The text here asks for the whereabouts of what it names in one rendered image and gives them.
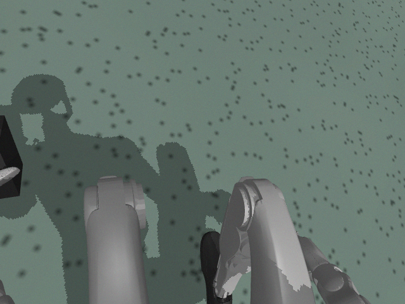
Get right robot hand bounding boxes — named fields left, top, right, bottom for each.
left=296, top=231, right=330, bottom=281

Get carton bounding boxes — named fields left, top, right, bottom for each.
left=0, top=115, right=23, bottom=199

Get right robot foot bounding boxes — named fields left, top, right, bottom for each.
left=200, top=231, right=232, bottom=304

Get left robot arm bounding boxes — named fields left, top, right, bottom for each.
left=0, top=280, right=15, bottom=304

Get right robot arm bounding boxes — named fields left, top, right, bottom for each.
left=312, top=263, right=371, bottom=304

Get left robot hand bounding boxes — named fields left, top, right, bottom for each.
left=0, top=167, right=20, bottom=186

